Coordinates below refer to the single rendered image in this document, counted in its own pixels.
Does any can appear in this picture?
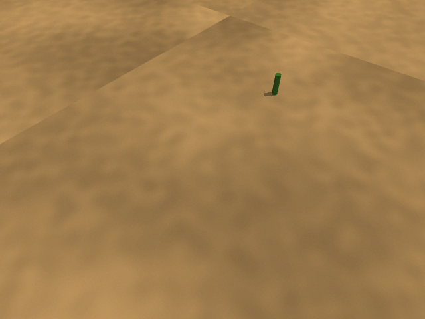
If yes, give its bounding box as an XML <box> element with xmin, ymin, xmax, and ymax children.
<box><xmin>272</xmin><ymin>73</ymin><xmax>281</xmax><ymax>95</ymax></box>

